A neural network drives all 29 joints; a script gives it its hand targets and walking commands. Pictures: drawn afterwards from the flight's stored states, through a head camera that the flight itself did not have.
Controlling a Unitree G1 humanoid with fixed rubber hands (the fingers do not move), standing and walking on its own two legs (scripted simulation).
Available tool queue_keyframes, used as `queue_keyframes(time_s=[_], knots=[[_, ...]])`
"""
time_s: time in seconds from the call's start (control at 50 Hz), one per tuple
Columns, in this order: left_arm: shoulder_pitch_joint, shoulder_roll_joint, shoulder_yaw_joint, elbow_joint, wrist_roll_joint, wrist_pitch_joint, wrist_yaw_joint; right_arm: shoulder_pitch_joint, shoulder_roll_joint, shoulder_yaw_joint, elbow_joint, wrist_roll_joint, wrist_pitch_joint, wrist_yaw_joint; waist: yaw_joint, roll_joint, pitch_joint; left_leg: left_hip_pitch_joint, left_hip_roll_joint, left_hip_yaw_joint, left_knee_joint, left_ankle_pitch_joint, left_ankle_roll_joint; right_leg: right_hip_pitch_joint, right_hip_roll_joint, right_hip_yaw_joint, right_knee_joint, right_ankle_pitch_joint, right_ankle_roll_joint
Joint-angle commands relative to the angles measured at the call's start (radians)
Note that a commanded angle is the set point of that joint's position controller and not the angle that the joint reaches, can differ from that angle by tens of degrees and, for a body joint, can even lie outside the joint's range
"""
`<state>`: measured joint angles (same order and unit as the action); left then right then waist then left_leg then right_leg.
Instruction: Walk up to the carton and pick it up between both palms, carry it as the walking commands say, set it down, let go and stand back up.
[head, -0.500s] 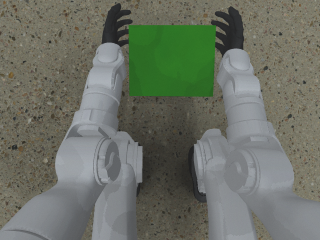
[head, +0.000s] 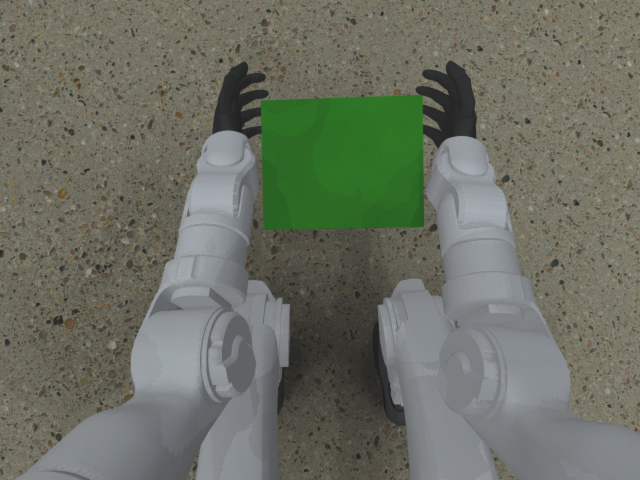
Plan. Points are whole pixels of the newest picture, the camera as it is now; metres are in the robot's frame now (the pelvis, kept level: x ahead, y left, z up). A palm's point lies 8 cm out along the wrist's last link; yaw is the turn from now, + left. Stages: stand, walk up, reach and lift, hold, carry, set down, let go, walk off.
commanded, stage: reach and lift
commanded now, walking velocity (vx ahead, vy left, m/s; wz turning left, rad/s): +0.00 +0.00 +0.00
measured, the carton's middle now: (341, 176) +0.46 +0.00 -0.17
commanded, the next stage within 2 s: none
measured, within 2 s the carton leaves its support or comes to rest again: neither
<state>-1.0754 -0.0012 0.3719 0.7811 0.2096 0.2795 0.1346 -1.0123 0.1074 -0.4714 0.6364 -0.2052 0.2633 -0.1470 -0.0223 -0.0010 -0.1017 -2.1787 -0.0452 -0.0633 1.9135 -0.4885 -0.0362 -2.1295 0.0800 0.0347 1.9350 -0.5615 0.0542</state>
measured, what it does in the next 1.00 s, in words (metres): rises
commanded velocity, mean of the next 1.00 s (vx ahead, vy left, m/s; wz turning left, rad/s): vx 0.00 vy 0.00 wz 0.00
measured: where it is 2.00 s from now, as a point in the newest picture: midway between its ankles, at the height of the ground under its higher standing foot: (332, 384)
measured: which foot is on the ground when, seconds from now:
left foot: down 0.00-1.00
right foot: down 0.00-1.00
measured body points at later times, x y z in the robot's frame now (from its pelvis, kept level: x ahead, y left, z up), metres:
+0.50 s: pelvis +0.00 +0.00 +0.05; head +0.25 +0.02 +0.43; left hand +0.49 +0.13 -0.02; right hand +0.48 -0.12 -0.01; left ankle +0.12 +0.13 -0.41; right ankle +0.10 -0.13 -0.41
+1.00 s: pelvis +0.02 +0.01 +0.11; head +0.22 +0.03 +0.51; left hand +0.48 +0.13 +0.06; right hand +0.47 -0.12 +0.07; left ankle +0.12 +0.13 -0.41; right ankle +0.10 -0.13 -0.41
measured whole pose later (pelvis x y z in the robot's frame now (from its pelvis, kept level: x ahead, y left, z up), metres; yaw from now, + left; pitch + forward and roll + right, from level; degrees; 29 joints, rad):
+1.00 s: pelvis +0.02 +0.01 +0.11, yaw +1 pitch +37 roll -2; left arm -0.86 -0.10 0.39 0.71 0.28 0.31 0.13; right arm -0.81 0.17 -0.49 0.61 -0.26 0.29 -0.12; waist -0.03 0.00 -0.20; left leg -1.75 -0.05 -0.07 1.57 -0.47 -0.02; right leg -1.70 0.07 0.05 1.58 -0.53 0.05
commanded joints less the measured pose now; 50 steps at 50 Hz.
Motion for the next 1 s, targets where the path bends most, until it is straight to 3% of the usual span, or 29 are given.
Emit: queue_keyframes(time_s=[0.0,0.98], knots=[[-0.588,-1.032,-0.451,0.004,-0.108,-0.023,-0.25,-0.589,1.001,0.545,0.097,0.111,0.019,0.266,-0.003,0.041,-0.984,0.645,-0.137,0.124,-0.184,0.139,0.019,0.47,0.135,-0.106,-0.229,0.176,-0.025],[-0.35,-1.181,-0.492,0.001,-0.07,-0.002,-0.252,-0.38,1.097,0.547,0.107,0.08,0.033,0.298,-0.016,0.055,-0.886,1.037,-0.146,0.072,-0.534,0.143,0.013,0.775,0.128,-0.071,-0.562,0.169,-0.025]])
